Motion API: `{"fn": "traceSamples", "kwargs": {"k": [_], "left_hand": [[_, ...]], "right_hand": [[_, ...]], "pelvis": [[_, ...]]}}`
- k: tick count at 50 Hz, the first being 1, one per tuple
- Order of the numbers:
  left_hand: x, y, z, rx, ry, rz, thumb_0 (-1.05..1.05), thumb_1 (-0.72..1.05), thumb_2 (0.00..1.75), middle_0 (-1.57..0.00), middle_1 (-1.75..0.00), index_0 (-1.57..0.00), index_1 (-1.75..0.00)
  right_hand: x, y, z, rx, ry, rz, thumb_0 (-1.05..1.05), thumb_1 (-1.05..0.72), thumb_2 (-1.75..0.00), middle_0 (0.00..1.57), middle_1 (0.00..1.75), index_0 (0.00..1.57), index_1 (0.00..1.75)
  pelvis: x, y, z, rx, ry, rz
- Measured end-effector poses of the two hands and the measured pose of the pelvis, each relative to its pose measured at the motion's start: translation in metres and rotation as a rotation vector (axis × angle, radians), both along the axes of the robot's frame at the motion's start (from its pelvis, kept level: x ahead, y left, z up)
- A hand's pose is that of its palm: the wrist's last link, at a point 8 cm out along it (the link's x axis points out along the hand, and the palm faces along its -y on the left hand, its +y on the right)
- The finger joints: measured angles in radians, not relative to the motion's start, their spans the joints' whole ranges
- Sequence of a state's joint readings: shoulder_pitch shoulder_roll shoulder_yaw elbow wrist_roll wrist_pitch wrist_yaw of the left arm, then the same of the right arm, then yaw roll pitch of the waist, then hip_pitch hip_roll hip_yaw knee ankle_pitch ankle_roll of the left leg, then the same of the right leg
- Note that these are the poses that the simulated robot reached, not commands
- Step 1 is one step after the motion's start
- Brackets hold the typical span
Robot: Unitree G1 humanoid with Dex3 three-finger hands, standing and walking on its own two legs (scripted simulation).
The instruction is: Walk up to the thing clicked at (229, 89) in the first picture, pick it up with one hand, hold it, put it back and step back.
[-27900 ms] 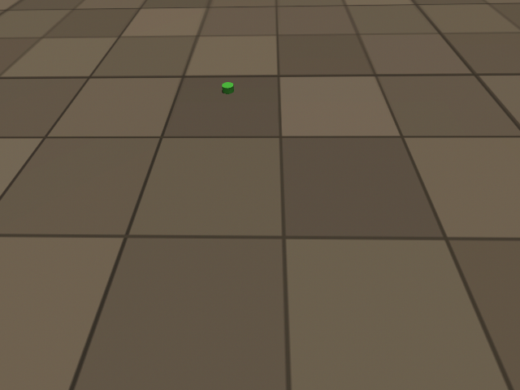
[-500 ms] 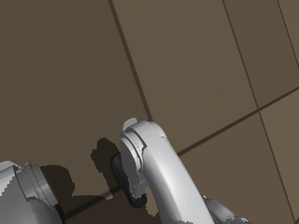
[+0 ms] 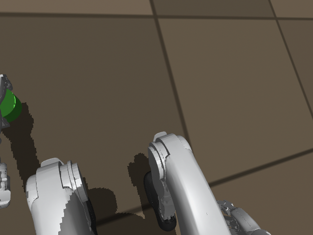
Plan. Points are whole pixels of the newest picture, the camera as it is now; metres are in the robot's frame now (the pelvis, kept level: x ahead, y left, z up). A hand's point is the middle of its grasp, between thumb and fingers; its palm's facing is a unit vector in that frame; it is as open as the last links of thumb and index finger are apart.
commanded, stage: settle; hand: left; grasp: from above
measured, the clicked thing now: out of the picture +0.48 +0.31 -0.20
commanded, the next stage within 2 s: lift in 0.06 s
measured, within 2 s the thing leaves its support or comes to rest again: neither
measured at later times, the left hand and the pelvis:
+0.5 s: hand out of the picture +0.44 +0.31 -0.10, palm faces -0.46 -0.10 -0.88, open 10.5 cm; pelvis +0.00 +0.00 +0.04, yaw +3 degrees
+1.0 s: hand out of the picture +0.37 +0.32 +0.08, palm faces -0.40 -0.13 -0.91, open 10.6 cm; pelvis +0.00 +0.00 +0.17, yaw +8 degrees
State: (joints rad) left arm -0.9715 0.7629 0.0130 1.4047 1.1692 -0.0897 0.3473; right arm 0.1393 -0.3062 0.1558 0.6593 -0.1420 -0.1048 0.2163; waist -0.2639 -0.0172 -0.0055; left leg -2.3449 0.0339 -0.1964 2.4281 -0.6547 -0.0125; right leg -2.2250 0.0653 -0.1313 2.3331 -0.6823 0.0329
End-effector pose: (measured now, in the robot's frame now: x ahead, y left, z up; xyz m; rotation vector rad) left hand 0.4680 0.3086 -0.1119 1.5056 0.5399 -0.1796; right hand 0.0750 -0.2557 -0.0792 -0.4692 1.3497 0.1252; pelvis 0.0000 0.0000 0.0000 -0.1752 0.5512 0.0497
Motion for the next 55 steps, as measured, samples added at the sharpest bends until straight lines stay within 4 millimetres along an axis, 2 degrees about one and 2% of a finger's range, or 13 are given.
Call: {"fn": "traceSamples", "kwargs": {"k": [7, 14, 24, 32, 40, 47, 55], "left_hand": [[0.004, 0.001, 0.013, -0.003, -0.015, 0.0, -0.01, -0.04, 0.5, -0.65, -0.67, -0.65, -0.59], [0.004, 0.002, 0.027, -0.004, -0.013, 0.003, -0.01, -0.03, 0.5, -0.64, -0.68, -0.64, -0.6], [-0.018, 0.006, 0.061, -0.02, 0.027, 0.01, -0.01, -0.01, 0.48, -0.61, -0.7, -0.61, -0.62], [-0.044, 0.013, 0.11, -0.027, 0.006, 0.001, -0.01, -0.01, 0.51, -0.59, -0.72, -0.59, -0.64], [-0.072, 0.015, 0.165, -0.033, -0.005, 0.011, -0.01, -0.01, 0.53, -0.56, -0.74, -0.56, -0.66], [-0.092, 0.012, 0.222, -0.044, -0.03, 0.024, 0.0, -0.01, 0.56, -0.54, -0.77, -0.54, -0.68], [-0.114, 0.006, 0.295, -0.051, -0.041, 0.047, -0.01, -0.02, 0.58, -0.53, -0.78, -0.54, -0.7]], "right_hand": [[-0.008, -0.004, -0.003, -0.029, 0.019, -0.041, 0.01, -0.91, -0.9, 0.2, 0.3, 0.2, 0.3], [-0.018, -0.007, 0.002, -0.052, 0.052, -0.089, 0.01, -0.92, -0.9, 0.2, 0.3, 0.2, 0.3], [-0.016, -0.012, 0.021, -0.068, 0.058, -0.144, 0.01, -0.92, -0.9, 0.2, 0.3, 0.2, 0.3], [0.007, -0.011, 0.041, -0.065, -0.012, -0.154, 0.01, -0.92, -0.9, 0.2, 0.3, 0.2, 0.3], [0.04, 0.0, 0.072, -0.028, -0.116, -0.152, 0.01, -0.91, -0.9, 0.2, 0.3, 0.2, 0.3], [0.065, 0.013, 0.114, -0.001, -0.188, -0.157, 0.01, -0.91, -0.9, 0.2, 0.3, 0.2, 0.3], [0.08, 0.022, 0.176, 0.018, -0.243, -0.183, 0.01, -0.91, -0.9, 0.2, 0.3, 0.2, 0.3]], "pelvis": [[-0.001, -0.001, 0.001, 0.01, 0.004, 0.006], [-0.001, -0.001, 0.008, 0.014, 0.024, 0.015], [-0.002, -0.002, 0.034, 0.027, 0.046, 0.035], [-0.006, -0.001, 0.063, 0.041, 0.05, 0.052], [-0.007, 0.0, 0.101, 0.055, 0.037, 0.067], [-0.005, 0.001, 0.147, 0.067, 0.008, 0.082], [0.002, 0.003, 0.21, 0.086, -0.053, 0.099]]}}
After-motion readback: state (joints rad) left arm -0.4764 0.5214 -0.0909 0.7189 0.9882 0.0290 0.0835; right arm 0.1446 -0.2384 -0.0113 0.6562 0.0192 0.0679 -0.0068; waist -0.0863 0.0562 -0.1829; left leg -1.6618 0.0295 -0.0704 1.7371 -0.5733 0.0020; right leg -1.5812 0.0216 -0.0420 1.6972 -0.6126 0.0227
